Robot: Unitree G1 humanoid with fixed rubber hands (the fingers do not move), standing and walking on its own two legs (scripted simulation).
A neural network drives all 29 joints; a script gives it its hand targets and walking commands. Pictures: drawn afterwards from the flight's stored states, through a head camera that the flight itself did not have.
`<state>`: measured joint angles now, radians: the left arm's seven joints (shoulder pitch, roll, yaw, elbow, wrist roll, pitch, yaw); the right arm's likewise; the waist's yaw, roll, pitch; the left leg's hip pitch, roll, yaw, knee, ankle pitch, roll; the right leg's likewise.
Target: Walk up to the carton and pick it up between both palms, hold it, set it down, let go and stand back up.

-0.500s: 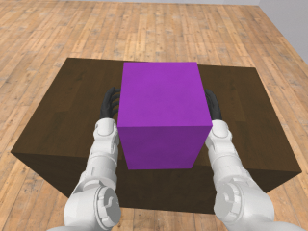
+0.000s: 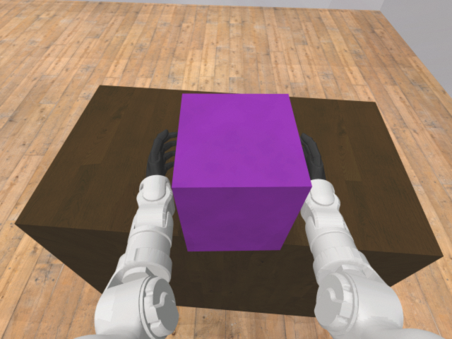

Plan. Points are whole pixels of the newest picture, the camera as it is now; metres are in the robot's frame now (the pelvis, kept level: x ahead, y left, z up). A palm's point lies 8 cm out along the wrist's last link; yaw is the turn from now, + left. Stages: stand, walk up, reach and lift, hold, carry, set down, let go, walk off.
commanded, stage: reach and lift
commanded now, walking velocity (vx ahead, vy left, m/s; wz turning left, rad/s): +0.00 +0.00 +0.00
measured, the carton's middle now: (234, 177) +0.40 +0.01 +0.04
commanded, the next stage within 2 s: none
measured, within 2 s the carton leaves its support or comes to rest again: leaves its support in 0.60 s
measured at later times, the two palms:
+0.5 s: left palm (158, 172) +0.38 +0.16 +0.07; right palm (312, 176) +0.39 -0.13 +0.07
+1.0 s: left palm (157, 166) +0.37 +0.15 +0.10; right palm (319, 176) +0.37 -0.14 +0.09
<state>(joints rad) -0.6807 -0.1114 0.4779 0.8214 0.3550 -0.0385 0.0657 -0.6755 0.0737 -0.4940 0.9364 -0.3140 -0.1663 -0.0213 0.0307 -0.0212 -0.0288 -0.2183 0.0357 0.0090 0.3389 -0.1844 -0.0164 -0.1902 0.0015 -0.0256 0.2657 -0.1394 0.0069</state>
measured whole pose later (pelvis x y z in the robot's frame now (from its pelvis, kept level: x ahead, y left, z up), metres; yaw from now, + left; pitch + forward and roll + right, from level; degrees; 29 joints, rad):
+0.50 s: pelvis +0.00 +0.00 +0.00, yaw +0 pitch +4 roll -1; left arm -0.67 -0.11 0.46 0.79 0.35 -0.02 0.06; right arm -0.66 0.07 -0.47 0.95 -0.30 -0.20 -0.04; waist 0.03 -0.03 -0.04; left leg -0.23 0.04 0.01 0.33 -0.18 -0.02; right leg -0.19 0.00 -0.04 0.25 -0.13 0.00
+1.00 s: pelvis -0.02 -0.01 +0.00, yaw +0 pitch +5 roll -1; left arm -0.77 -0.08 0.45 0.92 0.34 -0.14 0.08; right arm -0.73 0.02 -0.49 1.14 -0.32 -0.42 -0.12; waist 0.05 -0.05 -0.08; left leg -0.28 0.05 0.03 0.31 -0.12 -0.02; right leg -0.25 0.01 -0.04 0.24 -0.08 -0.01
